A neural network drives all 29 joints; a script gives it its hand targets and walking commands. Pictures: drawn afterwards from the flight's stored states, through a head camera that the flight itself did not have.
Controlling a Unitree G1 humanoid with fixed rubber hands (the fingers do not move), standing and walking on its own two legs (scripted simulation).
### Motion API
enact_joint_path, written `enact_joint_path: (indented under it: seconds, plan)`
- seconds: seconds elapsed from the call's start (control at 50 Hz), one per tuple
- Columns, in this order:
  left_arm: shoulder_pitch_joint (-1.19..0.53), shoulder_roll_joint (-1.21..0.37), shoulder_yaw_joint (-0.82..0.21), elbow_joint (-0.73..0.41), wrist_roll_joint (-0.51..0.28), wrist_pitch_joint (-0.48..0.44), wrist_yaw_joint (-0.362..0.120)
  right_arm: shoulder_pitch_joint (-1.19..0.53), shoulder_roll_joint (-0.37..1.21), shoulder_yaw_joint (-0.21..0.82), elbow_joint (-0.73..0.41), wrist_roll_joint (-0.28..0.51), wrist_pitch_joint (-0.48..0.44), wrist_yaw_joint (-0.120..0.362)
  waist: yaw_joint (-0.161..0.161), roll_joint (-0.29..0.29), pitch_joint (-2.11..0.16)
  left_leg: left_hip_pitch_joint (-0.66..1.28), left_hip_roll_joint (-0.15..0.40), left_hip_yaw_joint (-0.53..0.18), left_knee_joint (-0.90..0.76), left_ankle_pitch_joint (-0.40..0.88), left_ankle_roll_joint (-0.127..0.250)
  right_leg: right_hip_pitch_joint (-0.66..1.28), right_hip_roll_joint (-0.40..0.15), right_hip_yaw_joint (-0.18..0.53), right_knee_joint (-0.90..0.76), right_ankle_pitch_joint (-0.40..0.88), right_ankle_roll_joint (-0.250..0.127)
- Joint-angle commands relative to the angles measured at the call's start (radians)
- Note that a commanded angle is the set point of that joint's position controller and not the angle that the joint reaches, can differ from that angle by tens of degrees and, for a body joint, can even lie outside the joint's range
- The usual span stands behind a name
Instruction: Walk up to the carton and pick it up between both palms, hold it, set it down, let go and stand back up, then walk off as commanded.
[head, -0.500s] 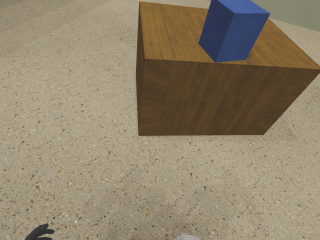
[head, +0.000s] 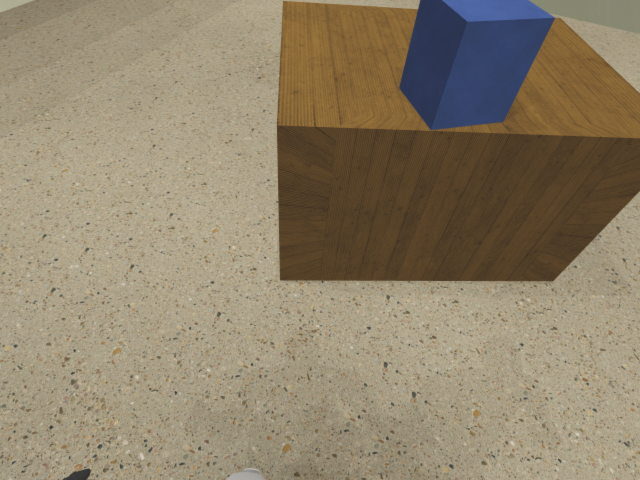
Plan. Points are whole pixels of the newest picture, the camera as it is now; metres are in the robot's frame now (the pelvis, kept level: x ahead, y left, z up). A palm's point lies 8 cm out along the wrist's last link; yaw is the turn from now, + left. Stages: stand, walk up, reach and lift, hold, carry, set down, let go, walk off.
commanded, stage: walk up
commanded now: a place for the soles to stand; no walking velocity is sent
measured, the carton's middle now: (466, 57) +1.04 -0.30 +0.05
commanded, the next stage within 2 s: none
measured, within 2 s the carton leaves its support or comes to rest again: neither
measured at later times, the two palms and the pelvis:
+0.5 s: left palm out of the picture +0.15 +0.19 -0.11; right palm out of the picture +0.09 -0.47 -0.08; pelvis +0.05 -0.12 -0.01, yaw -2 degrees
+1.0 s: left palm (186, 419) +0.23 +0.19 -0.11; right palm out of the picture +0.16 -0.47 -0.05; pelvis +0.14 -0.12 +0.00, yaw -1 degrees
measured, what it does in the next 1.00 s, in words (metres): walks ahead: right foot, then left foot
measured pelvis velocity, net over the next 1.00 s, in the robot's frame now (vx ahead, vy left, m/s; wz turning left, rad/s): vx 0.14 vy -0.12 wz -0.02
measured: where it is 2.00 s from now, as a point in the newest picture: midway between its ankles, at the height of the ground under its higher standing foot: outside the picture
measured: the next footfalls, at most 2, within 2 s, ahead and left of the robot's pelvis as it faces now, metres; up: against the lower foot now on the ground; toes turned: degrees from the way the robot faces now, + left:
right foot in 0.40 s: +0.12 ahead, -0.23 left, +0.00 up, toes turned -6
left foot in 0.82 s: +0.24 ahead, +0.01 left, +0.00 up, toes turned -1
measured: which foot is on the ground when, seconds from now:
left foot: down 0.00-0.38, up 0.40-0.80, down 0.82-1.00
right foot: down 0.00-0.02, up 0.04-0.38, down 0.40-0.84, up 0.86-1.00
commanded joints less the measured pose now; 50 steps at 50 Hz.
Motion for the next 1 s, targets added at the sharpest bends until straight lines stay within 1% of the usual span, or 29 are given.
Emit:
enact_joint_path:
  seconds: [0.0, 0.02, 0.04, 0.08, 0.14, 0.28, 0.3, 0.32, 0.34, 0.36, 0.38, 0.4, 0.42, 0.44, 0.5, 0.52, 0.64, 0.7, 0.74, 0.76, 0.78, 0.8, 0.82, 0.84, 0.86, 0.88, 0.92, 0.94, 0.98]
  plan:
    - [-0.043, 0.067, 0.04, -0.142, 0.005, -0.012, 0.019, 0.39, -0.337, -0.151, 0.055, -0.015, -0.032, -0.046, -0.104, 0.251, -0.224, 0.655, 0.241, -0.406, -0.266, 0.226, 0.17, -0.399, 0.015, 0.079, 0.373, 0.029, 0.002]
    - [-0.076, 0.151, 0.064, -0.149, 0.005, 0.001, 0.021, 0.332, -0.385, -0.16, 0.013, -0.009, -0.026, -0.052, -0.097, 0.195, -0.225, 0.606, 0.378, -0.73, -0.353, -0.004, 0.276, -0.499, 0.019, 0.167, 0.429, -0.137, 0.027]
    - [-0.108, 0.237, 0.083, -0.14, 0.019, 0.017, 0.021, 0.255, -0.396, -0.164, -0.009, 0.005, -0.024, -0.058, -0.085, 0.104, -0.156, 0.491, 0.447, -0.792, -0.367, -0.148, 0.34, -0.502, -0.052, 0.255, 0.476, -0.198, 0.037]
    - [-0.085, 0.22, 0.08, -0.099, 0.014, 0.019, 0.02, 0.21, -0.341, -0.145, -0.024, -0.007, -0.02, -0.058, -0.046, 0.047, -0.055, 0.389, 0.365, -0.6, -0.305, -0.008, 0.302, -0.495, -0.07, 0.245, 0.445, -0.116, 0.034]
    - [-0.089, 0.177, 0.084, -0.101, 0.013, 0.018, 0.011, 0.233, -0.298, -0.13, -0.027, -0.014, -0.022, -0.047, -0.058, 0.127, -0.033, 0.291, 0.262, -0.423, -0.245, 0.249, 0.255, -0.432, -0.073, 0.201, 0.368, -0.06, 0.048]
    - [-0.099, 0.196, 0.095, -0.078, -0.001, 0.017, -0.005, 0.144, -0.35, -0.14, -0.07, -0.022, -0.016, -0.037, -0.039, 0.254, -0.04, 0.089, 0.261, -0.367, -0.268, -0.132, 0.244, -0.266, -0.08, 0.142, 0.174, -0.02, 0.038]
    - [-0.075, 0.196, 0.098, -0.065, -0.008, 0.012, -0.006, 0.107, -0.35, -0.137, -0.082, -0.022, -0.014, -0.035, -0.019, 0.267, -0.038, 0.047, 0.256, -0.349, -0.257, -0.148, 0.235, -0.196, -0.082, 0.134, 0.119, -0.028, 0.032]
    - [0.001, 0.192, 0.103, -0.038, -0.012, 0.006, -0.002, 0.053, -0.351, -0.132, -0.083, -0.016, -0.007, -0.033, 0.04, 0.252, -0.073, -0.05, 0.235, -0.284, -0.177, -0.124, 0.204, -0.015, -0.076, 0.109, 0.006, 0.034, 0.03]
    - [0.151, 0.201, 0.118, 0.019, -0.012, -0.004, 0.009, 0.013, -0.291, -0.114, -0.091, -0.027, 0.001, -0.033, 0.117, 0.153, -0.12, -0.175, 0.161, -0.173, 0.027, -0.065, 0.156, 0.221, -0.037, 0.11, -0.096, 0.046, 0.036]
    - [0.295, 0.246, 0.131, 0.069, -0.005, -0.02, 0.028, 0.043, -0.174, -0.082, -0.085, -0.028, 0.006, -0.031, 0.189, -0.092, -0.159, -0.333, 0.05, -0.048, 0.389, -0.082, 0.087, 0.402, -0.067, 0.229, -0.21, -0.016, 0.062]
    - [0.29, 0.317, 0.127, 0.047, 0.006, -0.029, 0.044, 0.051, -0.085, -0.046, -0.108, -0.013, 0.009, -0.033, 0.179, -0.343, -0.094, -0.509, -0.069, -0.018, 0.605, -0.308, 0.05, 0.326, -0.253, 0.548, -0.36, -0.14, 0.053]
    - [0.147, 0.336, 0.128, 0.011, -0.001, -0.025, 0.046, 0.04, -0.134, -0.068, -0.093, -0.013, 0.027, -0.045, 0.115, -0.23, -0.033, -0.488, -0.026, -0.067, 0.65, -0.263, 0.056, 0.182, -0.332, 0.666, -0.498, -0.396, 0.027]
    - [0.082, 0.344, 0.135, -0.007, -0.012, -0.018, 0.043, 0.006, -0.219, -0.093, -0.072, -0.003, 0.039, -0.038, 0.103, -0.138, 0.012, -0.444, 0.004, -0.063, 0.645, -0.175, 0.05, 0.103, -0.347, 0.709, -0.61, -0.587, 0.013]
    - [0.013, 0.341, 0.125, -0.022, -0.012, -0.02, 0.045, -0.01, -0.244, -0.099, -0.061, 0.0, 0.042, -0.031, 0.075, -0.109, 0.071, -0.401, 0.01, -0.066, 0.642, -0.108, 0.047, -0.004, -0.319, 0.711, -0.635, -0.596, 0.019]
    - [-0.024, 0.265, 0.101, -0.022, -0.011, -0.034, 0.04, 0.095, -0.257, -0.11, 0.012, 0.018, 0.035, -0.006, 0.0, -0.061, 0.11, -0.266, 0.044, -0.042, 0.49, 0.002, 0.035, -0.013, -0.215, 0.49, -0.521, -0.357, 0.011]
    - [-0.015, 0.246, 0.09, -0.023, -0.011, -0.04, 0.04, 0.122, -0.244, -0.108, 0.012, 0.02, 0.029, -0.001, -0.005, -0.024, 0.092, -0.243, 0.035, -0.042, 0.457, 0.011, 0.032, 0.022, -0.213, 0.454, -0.483, -0.268, -0.027]
    - [0.138, 0.23, 0.094, -0.006, -0.018, -0.054, 0.045, -0.037, -0.178, -0.076, -0.037, 0.01, 0.003, 0.014, 0.097, -0.12, 0.025, -0.312, 0.02, -0.019, 0.192, -0.079, 0.024, 0.338, -0.265, 0.395, -0.37, 0.274, -0.123]
    - [0.141, 0.229, 0.09, -0.015, -0.018, -0.036, 0.05, -0.032, -0.162, -0.065, -0.054, 0.008, -0.01, 0.008, 0.103, -0.18, -0.071, -0.278, 0.012, 0.073, 0.101, -0.168, 0.028, 0.423, -0.263, 0.297, -0.22, 0.678, -0.169]
    - [0.051, 0.232, 0.081, -0.058, -0.011, -0.024, 0.043, 0.051, -0.163, -0.072, -0.035, 0.011, -0.02, -0.002, 0.041, -0.166, -0.086, -0.08, -0.002, 0.14, -0.047, -0.056, 0.033, 0.261, -0.24, 0.186, -0.131, 0.699, -0.18]
    - [-0.017, 0.222, 0.075, -0.077, -0.012, -0.013, 0.039, 0.148, -0.167, -0.078, 0.012, 0.011, -0.024, -0.008, -0.022, -0.117, -0.106, 0.104, -0.041, 0.195, -0.177, 0.098, 0.03, 0.142, -0.171, 0.097, -0.024, 0.593, -0.135]
    - [-0.036, 0.18, 0.064, -0.102, -0.005, -0.008, 0.033, 0.303, -0.205, -0.102, 0.066, 0.006, -0.024, -0.022, -0.095, 0.008, -0.16, 0.32, -0.05, 0.165, -0.232, 0.227, 0.03, 0.056, -0.11, 0.062, 0.164, 0.551, -0.083]
    - [-0.017, 0.122, 0.056, -0.112, -0.008, -0.008, 0.034, 0.408, -0.264, -0.128, 0.082, -0.008, -0.027, -0.036, -0.138, 0.1, -0.219, 0.527, 0.044, -0.028, -0.214, 0.281, 0.083, -0.131, -0.088, 0.084, 0.322, 0.4, -0.043]
    - [0.009, 0.054, 0.04, -0.127, -0.003, -0.007, 0.034, 0.394, -0.333, -0.149, 0.061, -0.02, -0.027, -0.051, -0.109, 0.268, -0.228, 0.664, 0.22, -0.387, -0.203, 0.366, 0.164, -0.383, 0.001, 0.094, 0.413, -0.048, 0.004]
    - [-0.024, 0.131, 0.057, -0.139, -0.009, 0.008, 0.034, 0.334, -0.38, -0.157, 0.013, -0.009, -0.024, -0.058, -0.095, 0.196, -0.247, 0.608, 0.37, -0.75, -0.317, 0.147, 0.271, -0.474, 0.024, 0.17, 0.464, -0.178, 0.025]
    - [-0.046, 0.228, 0.078, -0.121, 0.007, 0.025, 0.036, 0.252, -0.384, -0.158, -0.018, 0.006, -0.02, -0.063, -0.087, 0.118, -0.199, 0.526, 0.438, -0.843, -0.352, 0.028, 0.346, -0.471, -0.022, 0.227, 0.548, -0.223, 0.034]
    - [-0.05, 0.243, 0.081, -0.091, 0.008, 0.033, 0.038, 0.213, -0.356, -0.156, -0.026, 0.006, -0.017, -0.065, -0.059, 0.025, -0.118, 0.457, 0.412, -0.742, -0.321, 0.07, 0.327, -0.467, -0.057, 0.236, 0.549, -0.155, 0.035]
    - [-0.041, 0.2, 0.078, -0.077, 0.0, 0.034, 0.035, 0.212, -0.301, -0.135, -0.034, -0.003, -0.014, -0.066, -0.047, 0.063, -0.062, 0.384, 0.294, -0.531, -0.243, 0.328, 0.252, -0.434, -0.08, 0.244, 0.48, -0.095, 0.036]
    - [-0.044, 0.18, 0.078, -0.077, -0.001, 0.036, 0.035, 0.209, -0.292, -0.133, -0.033, -0.009, -0.015, -0.065, -0.049, 0.108, -0.027, 0.312, 0.269, -0.475, -0.232, 0.419, 0.249, -0.424, -0.079, 0.227, 0.463, -0.08, 0.044]
    - [-0.034, 0.167, 0.084, -0.066, -0.005, 0.039, 0.031, 0.206, -0.272, -0.12, -0.041, -0.012, -0.01, -0.055, -0.046, 0.156, -0.029, 0.202, 0.233, -0.411, -0.224, 0.389, 0.245, -0.35, -0.065, 0.19, 0.458, -0.036, 0.045]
